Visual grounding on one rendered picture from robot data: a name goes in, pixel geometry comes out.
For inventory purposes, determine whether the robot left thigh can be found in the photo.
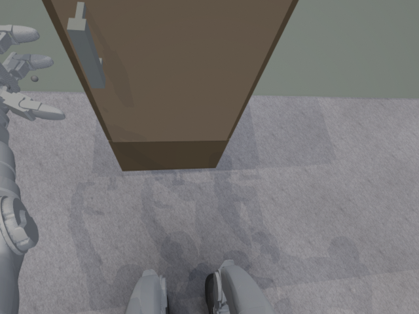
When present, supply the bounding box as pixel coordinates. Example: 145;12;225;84
124;275;168;314

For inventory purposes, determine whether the handle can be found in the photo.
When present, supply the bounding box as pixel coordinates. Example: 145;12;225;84
67;2;106;88

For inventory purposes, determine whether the robot right shin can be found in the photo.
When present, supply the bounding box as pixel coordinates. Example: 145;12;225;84
213;260;234;314

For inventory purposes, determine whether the left robot forearm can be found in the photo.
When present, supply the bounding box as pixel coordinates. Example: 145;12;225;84
0;109;21;201

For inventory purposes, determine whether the left robot upper arm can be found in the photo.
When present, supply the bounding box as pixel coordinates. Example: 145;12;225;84
0;196;39;314

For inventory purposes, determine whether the cupboard door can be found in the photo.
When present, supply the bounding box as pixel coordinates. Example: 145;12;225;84
51;0;292;142

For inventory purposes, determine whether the robot left hand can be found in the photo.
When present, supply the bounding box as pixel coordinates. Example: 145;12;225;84
0;25;65;121

